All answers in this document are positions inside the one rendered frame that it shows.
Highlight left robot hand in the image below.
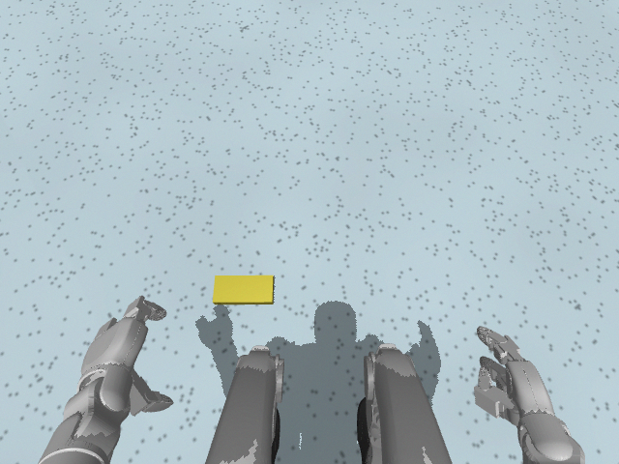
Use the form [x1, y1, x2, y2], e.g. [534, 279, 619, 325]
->
[81, 296, 173, 416]

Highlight left robot arm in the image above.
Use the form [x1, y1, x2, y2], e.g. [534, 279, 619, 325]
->
[38, 364, 133, 464]

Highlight right robot arm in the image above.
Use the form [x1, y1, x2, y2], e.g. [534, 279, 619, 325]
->
[517, 413, 585, 464]

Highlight small box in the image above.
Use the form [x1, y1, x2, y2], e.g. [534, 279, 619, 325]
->
[213, 275, 274, 305]

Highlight right robot hand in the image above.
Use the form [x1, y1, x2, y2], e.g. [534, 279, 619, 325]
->
[474, 326, 555, 427]

